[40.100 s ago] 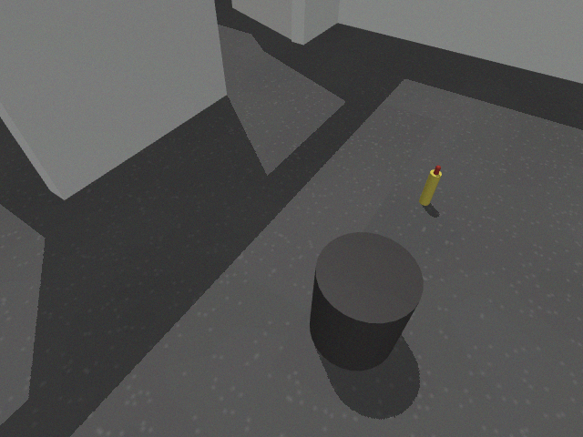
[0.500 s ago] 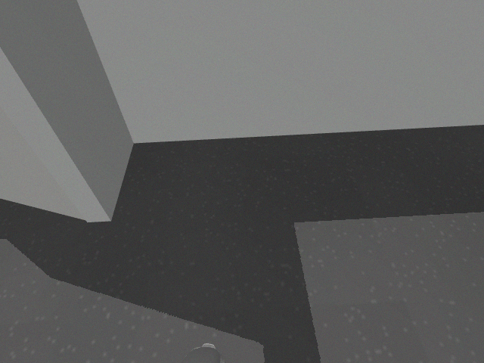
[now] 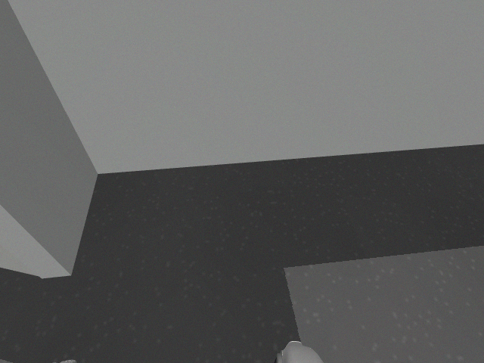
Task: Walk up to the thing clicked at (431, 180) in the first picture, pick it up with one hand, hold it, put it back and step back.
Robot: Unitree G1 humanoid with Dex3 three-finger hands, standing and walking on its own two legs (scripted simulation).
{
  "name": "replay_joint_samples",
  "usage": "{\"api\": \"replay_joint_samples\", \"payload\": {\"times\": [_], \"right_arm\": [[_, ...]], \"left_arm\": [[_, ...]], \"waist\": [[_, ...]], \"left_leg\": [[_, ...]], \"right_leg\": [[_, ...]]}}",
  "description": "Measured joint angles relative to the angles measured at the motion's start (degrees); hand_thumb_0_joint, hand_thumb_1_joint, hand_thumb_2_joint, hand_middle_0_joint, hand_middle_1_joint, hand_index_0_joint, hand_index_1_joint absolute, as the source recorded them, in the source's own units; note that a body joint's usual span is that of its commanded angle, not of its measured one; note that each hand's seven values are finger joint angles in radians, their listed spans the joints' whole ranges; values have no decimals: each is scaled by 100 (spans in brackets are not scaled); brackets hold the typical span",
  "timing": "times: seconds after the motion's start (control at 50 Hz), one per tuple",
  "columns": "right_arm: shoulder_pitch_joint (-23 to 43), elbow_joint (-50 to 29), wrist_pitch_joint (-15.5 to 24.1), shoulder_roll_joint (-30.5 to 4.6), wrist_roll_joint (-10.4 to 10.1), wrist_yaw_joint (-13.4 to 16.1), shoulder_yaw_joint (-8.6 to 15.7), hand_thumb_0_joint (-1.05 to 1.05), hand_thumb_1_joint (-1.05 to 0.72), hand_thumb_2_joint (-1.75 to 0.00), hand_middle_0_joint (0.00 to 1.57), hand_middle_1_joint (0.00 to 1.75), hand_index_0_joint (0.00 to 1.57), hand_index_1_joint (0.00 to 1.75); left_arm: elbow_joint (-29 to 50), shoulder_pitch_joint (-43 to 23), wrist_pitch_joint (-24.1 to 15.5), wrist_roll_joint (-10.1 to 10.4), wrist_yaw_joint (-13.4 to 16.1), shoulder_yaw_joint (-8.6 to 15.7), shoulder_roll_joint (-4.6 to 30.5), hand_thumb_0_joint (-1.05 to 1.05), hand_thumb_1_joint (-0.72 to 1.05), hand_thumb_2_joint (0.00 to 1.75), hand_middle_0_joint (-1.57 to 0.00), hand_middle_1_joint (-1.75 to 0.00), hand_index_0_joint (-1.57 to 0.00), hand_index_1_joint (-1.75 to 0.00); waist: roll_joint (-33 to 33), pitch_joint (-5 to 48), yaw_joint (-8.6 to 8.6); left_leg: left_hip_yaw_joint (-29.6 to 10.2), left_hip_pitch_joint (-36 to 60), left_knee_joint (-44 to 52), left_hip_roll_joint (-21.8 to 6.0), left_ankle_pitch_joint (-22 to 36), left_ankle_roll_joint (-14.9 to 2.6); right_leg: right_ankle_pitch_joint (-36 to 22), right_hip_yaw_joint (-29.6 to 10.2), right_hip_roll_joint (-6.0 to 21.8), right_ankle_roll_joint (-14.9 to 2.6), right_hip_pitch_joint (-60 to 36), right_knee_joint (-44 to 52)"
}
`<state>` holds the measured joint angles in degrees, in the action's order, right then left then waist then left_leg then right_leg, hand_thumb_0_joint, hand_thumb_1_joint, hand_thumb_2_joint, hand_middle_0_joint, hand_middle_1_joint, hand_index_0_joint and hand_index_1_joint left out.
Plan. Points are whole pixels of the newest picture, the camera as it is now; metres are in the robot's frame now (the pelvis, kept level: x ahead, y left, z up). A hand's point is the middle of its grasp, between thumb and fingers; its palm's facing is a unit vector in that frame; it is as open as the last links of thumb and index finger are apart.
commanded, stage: walk up
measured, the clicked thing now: out of the picture -0.45 -0.87 -0.65
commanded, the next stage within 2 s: none
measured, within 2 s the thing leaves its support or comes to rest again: neither
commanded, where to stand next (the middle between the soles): +0.61 +0.04 m, yaw +1 degrees
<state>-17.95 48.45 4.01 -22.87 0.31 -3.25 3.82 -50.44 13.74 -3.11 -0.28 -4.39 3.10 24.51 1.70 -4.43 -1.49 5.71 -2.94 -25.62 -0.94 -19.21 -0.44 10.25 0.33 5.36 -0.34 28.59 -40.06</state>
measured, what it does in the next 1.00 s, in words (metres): walks ahead: right foot, then left foot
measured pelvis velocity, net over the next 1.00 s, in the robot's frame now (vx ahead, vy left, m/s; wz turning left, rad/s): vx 0.39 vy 0.05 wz -0.20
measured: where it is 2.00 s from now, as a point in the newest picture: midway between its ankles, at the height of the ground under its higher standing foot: (207, 275)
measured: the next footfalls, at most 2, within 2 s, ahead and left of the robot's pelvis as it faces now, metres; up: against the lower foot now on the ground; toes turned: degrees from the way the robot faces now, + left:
right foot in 0.08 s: +0.21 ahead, -0.14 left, +0.00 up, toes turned -3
left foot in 0.52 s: +0.38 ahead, +0.14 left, +0.00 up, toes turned +8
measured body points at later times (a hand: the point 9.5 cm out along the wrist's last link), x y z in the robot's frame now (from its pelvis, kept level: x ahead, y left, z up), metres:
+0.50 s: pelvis +0.21 +0.00 -0.01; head +0.23 +0.01 +0.44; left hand +0.20 +0.33 -0.12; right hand +0.32 -0.31 -0.11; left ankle +0.33 +0.13 -0.73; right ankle +0.17 -0.13 -0.73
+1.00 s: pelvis +0.39 +0.05 -0.01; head +0.40 +0.02 +0.44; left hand +0.49 +0.38 -0.09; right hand +0.44 -0.28 -0.12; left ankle +0.34 +0.13 -0.73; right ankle +0.50 -0.11 -0.71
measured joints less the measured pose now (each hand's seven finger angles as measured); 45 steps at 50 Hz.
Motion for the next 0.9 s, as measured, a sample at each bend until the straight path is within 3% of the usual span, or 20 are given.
{"api": "replay_joint_samples", "payload": {"times": [0.08,0.12,0.18,0.22,0.28,0.36,0.42,0.5,0.54,0.58,0.62,0.66,0.72,0.8,0.9], "right_arm": [[-249,17,-79,-138,-17,7,34,1,-90,-89,21,30,20,30],[-243,116,-161,-181,-15,49,59,1,-90,-89,21,30,20,30],[-145,220,-252,-131,-20,86,-33,1,-90,-90,20,30,20,29],[-30,237,-248,-134,-66,79,-72,1,-90,-90,20,30,20,29],[126,122,-217,-123,-89,25,-79,1,-90,-89,20,30,20,29],[231,10,-244,-93,-31,-61,-22,1,-90,-89,20,30,20,29],[250,44,-286,-86,36,-125,8,1,-90,-89,20,30,20,30],[313,115,-291,-85,79,-170,36,1,-90,-90,20,30,20,30],[363,126,-245,-46,90,-166,47,1,-90,-90,20,30,20,30],[455,48,-128,22,130,-132,39,1,-90,-90,20,30,20,30],[481,-94,-26,27,76,-86,33,1,-90,-89,20,30,20,30],[443,-159,-6,82,1,-39,12,1,-90,-89,20,30,20,30],[299,-171,21,166,-45,26,-70,1,-90,-89,21,30,20,30],[375,-261,-120,132,-4,-17,-6,1,-90,-89,21,30,20,30],[442,-588,-160,36,8,-72,114,1,-90,-89,21,30,20,30]], "left_arm": [[-50,64,-60,-36,-32,72,-4,1,91,89,-20,-30,-20,-30],[-43,27,-128,-67,29,120,-108,1,91,89,-20,-30,-20,-30],[80,75,-203,-5,95,48,-219,1,91,89,-20,-30,-20,-30],[104,193,-218,31,132,-10,-312,0,91,89,-20,-30,-20,-30],[64,425,-216,49,163,-67,-358,0,90,89,-21,-30,-20,-30],[31,665,-187,12,178,-80,-308,1,90,89,-21,-30,-20,-30],[76,751,-186,-27,171,-43,-225,1,90,89,-21,-30,-20,-31],[143,825,-193,-27,172,-14,-87,1,90,89,-21,-30,-20,-31],[124,862,-152,-30,183,-10,7,1,90,89,-21,-30,-20,-31],[51,836,-68,-26,228,0,62,1,90,89,-21,-30,-20,-30],[-44,781,26,-8,265,-47,-11,1,90,89,-20,-30,-20,-30],[-105,705,67,5,265,-118,-17,1,91,89,-20,-30,-20,-30],[-64,607,29,61,230,-119,38,1,91,89,-20,-30,-20,-30],[104,728,205,94,140,-87,-24,1,91,89,-20,-30,-20,-30],[27,785,458,11,34,-100,-75,1,91,89,-20,-30,-20,-30]], "waist": [[-210,158,-42],[-515,128,22],[-535,34,196],[-572,-5,294],[-621,-31,349],[-613,-21,359],[-544,-8,386],[-422,-1,444],[-250,31,444],[67,-31,439],[37,-32,319],[19,-6,206],[128,19,153],[65,-42,217],[-226,-55,83]], "left_leg": [[-82,83,-681,-125,-782,120],[-326,-262,-1781,-345,-1027,-61],[-594,-1115,-3585,-7,-874,-160],[-645,-1631,-4021,95,-575,-198],[-751,-2201,-3726,6,-96,-181],[-873,-2614,-2825,-182,377,-23],[-732,-2623,-1908,-336,619,34],[-512,-2332,-994,-398,838,-42],[-386,-2136,-813,-302,1132,-93],[-147,-2050,-1078,-111,906,-155],[-114,-1956,-1228,-123,632,-215],[-120,-1715,-1039,-134,580,-249],[-39,-1248,-486,-52,678,-255],[411,-620,-25,-65,587,-292],[941,-105,158,-64,265,-266]], "right_leg": [[-253,191,-150,-85,-466,545],[159,381,-345,-101,-498,164],[450,416,-295,-146,-742,82],[401,407,-294,-133,-1048,423],[302,414,-360,-122,-1473,963],[362,489,-449,-127,-1865,1354],[551,581,-463,-86,-2079,1412],[985,675,-435,89,-2289,1179],[1321,660,-307,157,-2320,865],[1529,417,-42,-39,-2056,-49],[1676,83,-266,-174,-1532,-1338],[1522,-75,-459,-231,-1046,-2157],[1052,-244,-431,-203,-503,-2263],[461,-25,-60,8,53,-1862],[95,249,251,103,410,-1096]]}}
